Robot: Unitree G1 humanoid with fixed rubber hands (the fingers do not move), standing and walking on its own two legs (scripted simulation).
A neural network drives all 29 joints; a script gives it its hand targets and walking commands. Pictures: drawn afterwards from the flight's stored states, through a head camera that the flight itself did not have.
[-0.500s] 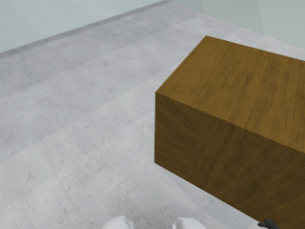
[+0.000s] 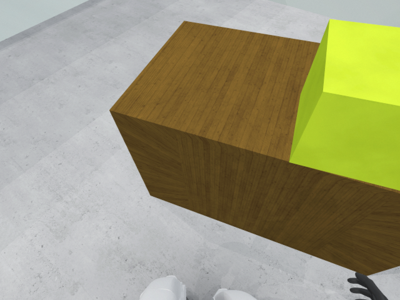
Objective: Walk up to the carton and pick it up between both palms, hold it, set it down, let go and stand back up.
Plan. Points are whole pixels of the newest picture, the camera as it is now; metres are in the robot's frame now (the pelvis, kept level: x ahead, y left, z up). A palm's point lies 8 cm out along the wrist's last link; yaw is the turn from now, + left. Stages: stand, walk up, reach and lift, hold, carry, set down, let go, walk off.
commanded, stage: walk up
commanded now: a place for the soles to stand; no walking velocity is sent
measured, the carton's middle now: (364, 103) +0.56 -0.35 +0.03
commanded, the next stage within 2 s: none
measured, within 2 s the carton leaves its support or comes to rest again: neither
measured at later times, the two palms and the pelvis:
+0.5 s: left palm out of the picture +0.06 +0.00 -0.11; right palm out of the picture +0.01 -0.62 -0.12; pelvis -0.03 -0.28 -0.02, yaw -14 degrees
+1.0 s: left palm out of the picture +0.08 -0.24 -0.09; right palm out of the picture -0.07 -0.84 -0.17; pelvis -0.06 -0.52 -0.03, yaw -23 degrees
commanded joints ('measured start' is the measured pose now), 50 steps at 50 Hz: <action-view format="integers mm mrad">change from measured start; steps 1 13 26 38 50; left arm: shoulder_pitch -168 6 58 143 47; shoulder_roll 211 201 191 284 244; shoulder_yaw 76 62 68 95 57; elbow -194 -33 4 36 190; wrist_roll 67 18 24 37 -3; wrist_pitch -25 -38 -83 -26 -162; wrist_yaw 18 -45 57 34 155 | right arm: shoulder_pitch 276 15 71 -306 -12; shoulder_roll -305 -402 -218 -302 -156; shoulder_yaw -180 -146 -93 -118 -72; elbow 39 70 60 -40 120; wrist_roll -9 -81 -7 -5 8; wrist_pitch -38 -64 -13 -51 80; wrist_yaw -89 -13 1 -59 42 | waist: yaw -134 40 16 116 -7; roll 181 250 -132 220 -192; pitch -311 -63 -173 -28 98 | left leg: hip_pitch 652 95 -337 -160 -349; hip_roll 538 251 64 560 -79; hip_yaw -583 13 -189 -581 -440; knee -407 -165 389 -506 661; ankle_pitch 529 392 51 -82 -51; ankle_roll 289 80 -25 259 -43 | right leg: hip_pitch -397 120 488 -102 147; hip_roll -119 -226 -245 -217 -239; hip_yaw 244 -30 385 309 464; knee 966 -83 -260 943 -428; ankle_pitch -202 -205 490 -322 335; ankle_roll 248 32 167 54 498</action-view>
